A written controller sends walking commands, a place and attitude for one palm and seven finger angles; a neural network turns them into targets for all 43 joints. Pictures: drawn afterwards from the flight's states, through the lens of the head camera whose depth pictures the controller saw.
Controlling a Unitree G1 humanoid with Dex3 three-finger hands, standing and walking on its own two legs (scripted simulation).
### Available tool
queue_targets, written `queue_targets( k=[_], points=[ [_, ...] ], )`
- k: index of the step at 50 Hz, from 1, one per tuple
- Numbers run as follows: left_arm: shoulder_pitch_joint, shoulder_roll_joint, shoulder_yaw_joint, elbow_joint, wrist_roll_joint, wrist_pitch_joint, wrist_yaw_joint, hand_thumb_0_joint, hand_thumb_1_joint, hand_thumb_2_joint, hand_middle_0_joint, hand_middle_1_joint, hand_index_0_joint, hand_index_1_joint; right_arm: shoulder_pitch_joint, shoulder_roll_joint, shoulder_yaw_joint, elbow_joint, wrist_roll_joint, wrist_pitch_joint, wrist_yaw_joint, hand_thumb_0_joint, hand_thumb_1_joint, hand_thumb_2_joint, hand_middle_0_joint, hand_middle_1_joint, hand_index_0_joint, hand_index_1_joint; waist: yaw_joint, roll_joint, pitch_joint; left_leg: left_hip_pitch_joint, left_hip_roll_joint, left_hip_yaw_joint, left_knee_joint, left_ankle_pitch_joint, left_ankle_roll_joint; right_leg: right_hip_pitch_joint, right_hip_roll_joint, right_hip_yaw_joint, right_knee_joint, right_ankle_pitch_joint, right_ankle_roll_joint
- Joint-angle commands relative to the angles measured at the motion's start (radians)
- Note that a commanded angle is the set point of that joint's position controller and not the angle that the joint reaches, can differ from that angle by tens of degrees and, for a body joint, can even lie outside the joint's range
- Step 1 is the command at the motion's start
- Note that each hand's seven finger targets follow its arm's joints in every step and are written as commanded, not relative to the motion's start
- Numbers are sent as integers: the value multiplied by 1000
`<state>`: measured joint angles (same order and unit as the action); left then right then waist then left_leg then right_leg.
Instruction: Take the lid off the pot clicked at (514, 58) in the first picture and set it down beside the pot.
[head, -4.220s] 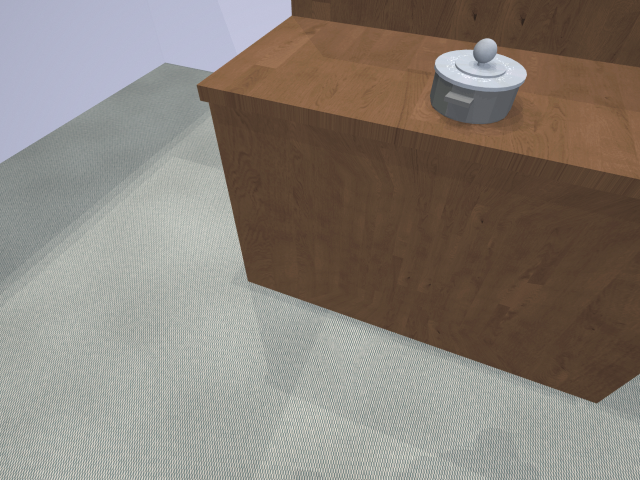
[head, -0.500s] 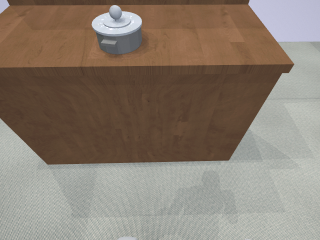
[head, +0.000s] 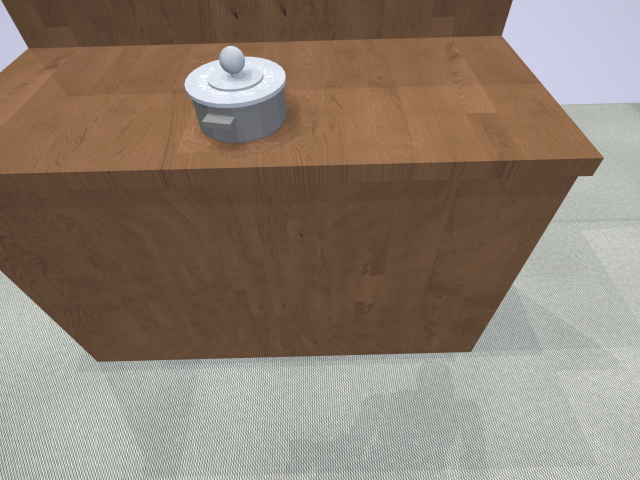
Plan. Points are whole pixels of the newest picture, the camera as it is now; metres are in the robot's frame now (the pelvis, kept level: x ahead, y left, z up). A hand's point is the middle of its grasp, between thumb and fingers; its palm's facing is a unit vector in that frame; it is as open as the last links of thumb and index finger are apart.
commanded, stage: take the last steps up to it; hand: left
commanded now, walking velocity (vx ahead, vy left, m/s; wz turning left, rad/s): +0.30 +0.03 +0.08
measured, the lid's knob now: (232, 60) +0.76 +0.18 +0.17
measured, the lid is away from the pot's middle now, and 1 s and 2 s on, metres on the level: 0.00 0.00 0.00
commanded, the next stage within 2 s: come to a stop and stand still in 0.48 s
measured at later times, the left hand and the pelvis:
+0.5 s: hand out of the picture +0.07 +0.17 -0.17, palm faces +0.18 -0.97 -0.15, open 7.3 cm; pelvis +0.18 +0.03 -0.01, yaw +2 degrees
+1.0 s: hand (202, 358) +0.34 +0.22 -0.16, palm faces +0.07 -0.96 -0.26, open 7.4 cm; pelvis +0.25 +0.02 +0.00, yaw +1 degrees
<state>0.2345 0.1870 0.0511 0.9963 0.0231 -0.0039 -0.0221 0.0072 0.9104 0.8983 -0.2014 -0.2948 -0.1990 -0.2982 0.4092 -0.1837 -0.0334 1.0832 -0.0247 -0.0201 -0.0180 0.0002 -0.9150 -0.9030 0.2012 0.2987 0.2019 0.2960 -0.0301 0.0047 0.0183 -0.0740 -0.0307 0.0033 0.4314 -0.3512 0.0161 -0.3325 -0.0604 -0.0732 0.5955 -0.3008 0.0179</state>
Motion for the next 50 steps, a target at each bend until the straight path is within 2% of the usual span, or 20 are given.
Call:
queue_targets(
  k=[1, 2, 3, 5, 6, 8, 13, 19, 21, 23, 24, 25, 26, 28, 30, 33, 39, 43, 47, 50],
  points=[
    [350, 244, 55, 37, 4, -49, 23, 0, 900, 900, -200, -300, -200, -300, -70, -54, -10, -105, 14, -36, 6, 0, -900, -900, 200, 300, 200, 300, 168, -331, -29, -601, -10, 33, 549, -250, 40, 514, -389, 593, -409, -231, -173],
    [335, 228, 52, 43, -11, -54, 28, 0, 900, 900, -200, -300, -200, -300, -100, -109, -26, -102, 4, -28, 12, 0, -900, -900, 200, 300, 200, 300, 155, -293, -2, -605, 46, -50, 686, -183, 49, 382, -389, 638, -475, -380, -188],
    [244, 187, 44, 27, -9, -54, 32, 0, 900, 900, -200, -300, -200, -300, -127, -96, -33, -99, 4, -25, 18, 0, -900, -900, 200, 300, 200, 300, 114, -205, 65, -633, 77, -53, 762, -85, 46, 289, -371, 589, -493, -434, -197],
    [137, 97, 22, -1, -5, -63, 39, 0, 900, 900, -200, -300, -200, -300, -97, -61, -32, -68, -2, -16, 27, 0, -900, -900, 200, 300, 200, 300, 48, -68, 101, -569, 128, -43, 740, 52, 25, 164, -289, 347, -469, -195, -164],
    [129, 72, 15, 0, -4, -71, 39, 0, 900, 900, -200, -300, -200, -300, -68, -39, -27, -59, -4, -9, 29, 0, -900, -900, 200, 300, 200, 300, 27, -90, 95, -537, 132, -24, 715, 93, 11, 145, -249, 246, -460, -55, -151],
    [162, 53, 8, 19, -4, -80, 39, 0, 900, 900, -200, -300, -200, -300, -62, -22, -26, -55, -4, 0, 31, 0, -900, -900, 200, 300, 200, 300, 21, -109, 92, -529, 133, 11, 667, 137, -11, 158, -212, 147, -452, 124, -147],
    [237, 68, 3, 61, -5, -93, 41, 0, 900, 900, -200, -300, -200, -300, -178, -19, -25, -100, 1, -2, 43, 0, -900, -900, 200, 300, 200, 300, 43, -104, 73, -583, 135, 53, 517, 187, -30, 263, -203, 89, -421, 379, -163],
    [273, 84, 4, 101, 3, -83, 52, 0, 900, 900, -200, -300, -200, -300, -322, -2, -15, -146, 6, -18, 53, 0, -900, -900, 200, 300, 200, 300, 76, -156, 93, -465, 91, 109, 287, 168, -7, 294, -217, 54, -354, 564, -143],
    [265, 90, 9, 108, 2, -78, 55, 0, 900, 900, -200, -300, -200, -300, -306, -9, -14, -145, 7, -23, 47, 0, -900, -900, 200, 300, 200, 300, 58, -151, 81, -371, 62, 114, 214, 137, 15, 302, -209, 39, -283, 658, -131],
    [242, 94, 12, 106, -4, -73, 59, 0, 900, 900, -200, -300, -200, -300, -117, -49, -23, -91, -1, -34, 29, 0, -900, -900, 200, 300, 200, 300, -30, -125, -27, -97, 26, 119, 54, 230, 34, 267, -161, -3, -24, 713, -92],
    [268, 67, 9, 94, -9, -66, 54, 0, 900, 900, -200, -300, -200, -300, 5, -132, -42, -63, -9, -37, 17, 0, -900, -900, 200, 300, 200, 300, -70, 3, -116, 138, 139, 15, 78, 357, 64, 107, -106, -40, 175, 434, -62],
    [304, 14, 2, 79, -24, -63, 48, 0, 900, 900, -200, -300, -200, -300, 74, -232, -64, -58, -15, -36, 6, 0, -900, -900, 200, 300, 200, 300, -69, 234, -202, 323, 407, -343, 8, 536, 187, -144, 28, -77, 452, -179, -24],
    [250, 16, -2, 50, -18, -63, 51, 0, 900, 900, -200, -300, -200, -300, 103, -243, -62, -52, 3, -26, -4, 0, -900, -900, 200, 300, 200, 300, -76, 177, -189, 294, 472, -415, -61, 638, 246, -220, 41, 17, 632, -312, -37],
    [172, 29, 10, 52, -16, -57, 49, 0, 900, 900, -200, -300, -200, -300, -40, -147, -41, -83, 7, -38, -12, 0, -900, -900, 200, 300, 200, 300, -32, 136, -105, 113, 421, -284, -102, 579, 232, -267, -38, 87, 737, -176, -36],
    [172, -9, 4, 63, -9, -36, 44, 0, 900, 900, -200, -300, -200, -300, -137, -70, -12, -104, 7, -50, -13, 0, -900, -900, 200, 300, 200, 300, 30, 30, 5, -112, 354, -146, -153, 655, 193, -178, -65, 86, 647, -117, -13],
    [253, -29, -8, 95, -11, 9, 60, 0, 900, 900, -200, -300, -200, -300, -192, -41, 12, -97, 17, -47, -24, 0, -900, -900, 200, 300, 200, 300, 82, 74, -32, -156, 300, -3, -147, 919, 138, -41, -43, 87, 467, -30, 26],
    [122, 54, 15, 2, -4, 51, 65, 0, 900, 900, -200, -300, -200, -300, -174, -103, -24, -109, 11, 7, -39, 0, -900, -900, 200, 300, 200, 300, 44, 101, 10, -86, 340, -39, -88, 998, 151, -98, 12, 83, 380, -64, 21],
    [39, 63, 25, -55, -10, 59, 64, 0, 900, 900, -200, -300, -200, -300, -190, -129, -43, -126, 1, 29, -35, 0, -900, -900, 200, 300, 200, 300, 29, 153, -1, -50, 342, -45, -51, 916, 162, -114, 26, 105, 375, -108, 16],
    [11, 59, 19, -86, -14, 41, 62, 0, 900, 900, -200, -300, -200, -300, -188, -143, -51, -134, -5, 38, -24, 0, -900, -900, 200, 300, 200, 300, 19, 193, -37, -13, 333, -76, -21, 844, 153, -35, 28, 70, 175, -124, -4],
    [72, 84, 19, -68, -8, 14, 61, 0, 900, 900, -200, -300, -200, -300, -171, -132, -51, -129, 8, 41, -13, 0, -900, -900, 200, 300, 200, 300, 52, 94, -67, -58, 248, -34, 88, 600, 72, 143, 15, 45, -185, 175, 1]
  ],
)
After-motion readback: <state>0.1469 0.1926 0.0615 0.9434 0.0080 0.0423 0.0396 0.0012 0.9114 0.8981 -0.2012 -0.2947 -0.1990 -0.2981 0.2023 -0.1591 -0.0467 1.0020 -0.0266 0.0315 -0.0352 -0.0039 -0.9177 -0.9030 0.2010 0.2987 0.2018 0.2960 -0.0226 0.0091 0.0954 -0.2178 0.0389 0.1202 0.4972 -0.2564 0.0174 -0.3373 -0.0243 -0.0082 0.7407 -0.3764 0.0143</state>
